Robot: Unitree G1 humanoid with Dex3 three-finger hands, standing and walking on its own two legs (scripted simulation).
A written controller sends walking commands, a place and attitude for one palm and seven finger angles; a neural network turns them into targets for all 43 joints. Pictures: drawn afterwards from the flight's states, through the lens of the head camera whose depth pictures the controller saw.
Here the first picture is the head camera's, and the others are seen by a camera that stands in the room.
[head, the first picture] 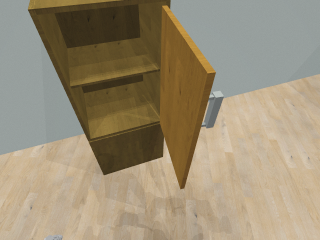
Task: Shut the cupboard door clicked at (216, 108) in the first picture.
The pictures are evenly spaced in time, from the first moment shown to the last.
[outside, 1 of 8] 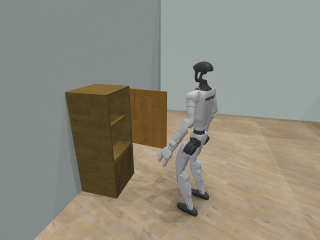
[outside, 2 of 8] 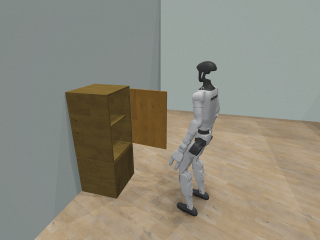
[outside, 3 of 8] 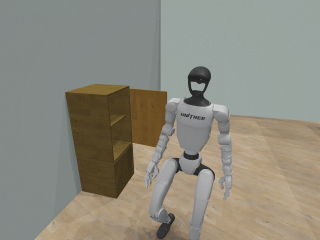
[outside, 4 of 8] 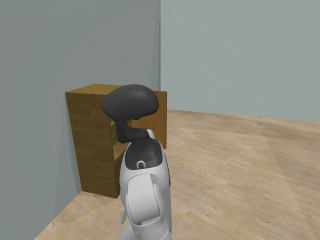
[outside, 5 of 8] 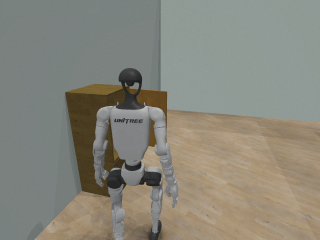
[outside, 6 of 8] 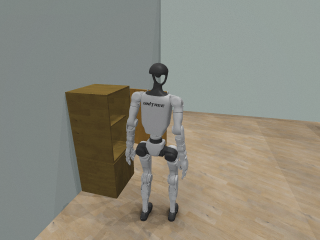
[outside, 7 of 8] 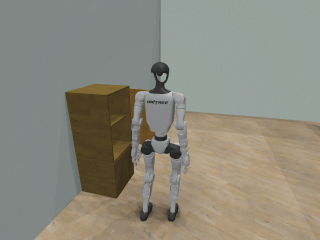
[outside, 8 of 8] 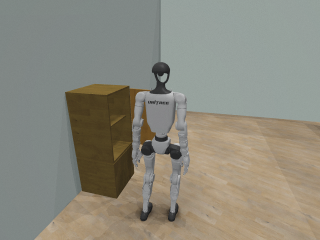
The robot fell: no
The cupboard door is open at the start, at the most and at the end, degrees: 84 84 84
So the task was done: no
